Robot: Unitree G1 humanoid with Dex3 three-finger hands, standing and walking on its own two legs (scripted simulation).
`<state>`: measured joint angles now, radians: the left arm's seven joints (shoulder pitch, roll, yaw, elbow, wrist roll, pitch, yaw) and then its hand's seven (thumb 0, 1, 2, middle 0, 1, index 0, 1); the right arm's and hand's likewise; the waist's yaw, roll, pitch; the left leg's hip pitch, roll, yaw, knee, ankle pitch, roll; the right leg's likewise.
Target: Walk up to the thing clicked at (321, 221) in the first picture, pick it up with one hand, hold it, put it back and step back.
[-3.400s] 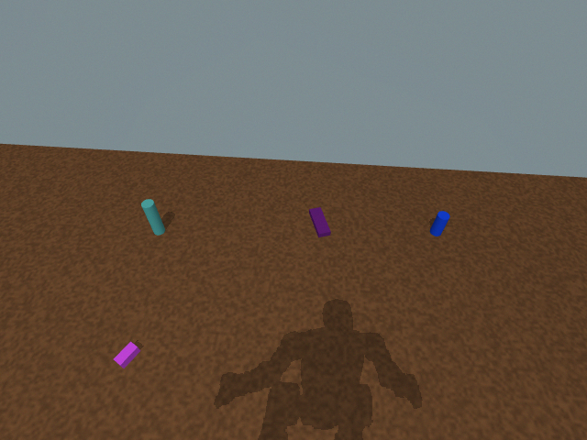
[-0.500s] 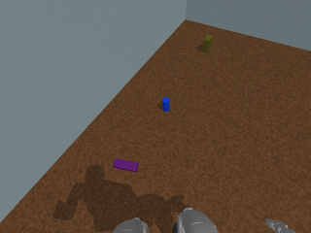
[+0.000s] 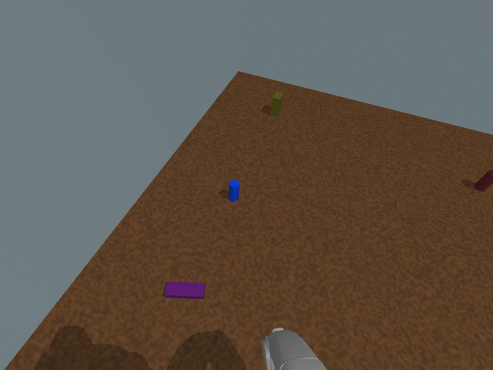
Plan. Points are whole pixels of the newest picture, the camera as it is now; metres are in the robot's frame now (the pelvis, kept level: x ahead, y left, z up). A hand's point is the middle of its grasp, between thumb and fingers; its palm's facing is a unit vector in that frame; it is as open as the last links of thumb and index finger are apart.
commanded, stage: walk up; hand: left
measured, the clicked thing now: (185, 290) +0.53 +0.18 -0.73
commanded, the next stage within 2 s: none
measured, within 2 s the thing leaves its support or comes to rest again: neither
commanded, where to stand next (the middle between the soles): +0.12 -0.06 m, yaw -4 degrees
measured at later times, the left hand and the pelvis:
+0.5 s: hand (128, 338) +0.21 +0.21 -0.13, palm faces -0.16 -0.91 -0.39, open 7.3 cm; pelvis +0.07 -0.04 +0.00, yaw -8 degrees
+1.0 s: hand (140, 332) +0.21 +0.19 -0.13, palm faces -0.12 -0.93 -0.36, open 7.4 cm; pelvis +0.08 -0.05 +0.02, yaw -6 degrees
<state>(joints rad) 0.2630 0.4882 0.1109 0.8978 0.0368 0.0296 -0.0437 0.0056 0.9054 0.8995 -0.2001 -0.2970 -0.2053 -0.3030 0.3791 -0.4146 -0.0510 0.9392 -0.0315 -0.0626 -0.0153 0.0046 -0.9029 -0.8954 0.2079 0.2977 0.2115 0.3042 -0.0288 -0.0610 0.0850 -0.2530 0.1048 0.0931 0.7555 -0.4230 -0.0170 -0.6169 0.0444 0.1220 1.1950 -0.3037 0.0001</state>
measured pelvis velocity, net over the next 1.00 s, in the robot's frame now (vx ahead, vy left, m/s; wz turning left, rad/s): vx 0.08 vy -0.05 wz -0.11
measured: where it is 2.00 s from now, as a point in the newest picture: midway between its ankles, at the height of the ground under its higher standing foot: outside the picture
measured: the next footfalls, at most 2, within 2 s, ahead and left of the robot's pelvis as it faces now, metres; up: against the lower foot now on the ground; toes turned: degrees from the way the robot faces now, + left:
right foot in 0.26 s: +0.12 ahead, -0.18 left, +0.00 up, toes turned -6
left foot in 0.52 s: +0.19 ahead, +0.08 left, +0.00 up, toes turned -4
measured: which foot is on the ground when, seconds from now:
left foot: down 0.00-0.28, up 0.30-0.50, down 0.52-1.00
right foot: up 0.00-0.24, down 0.26-1.00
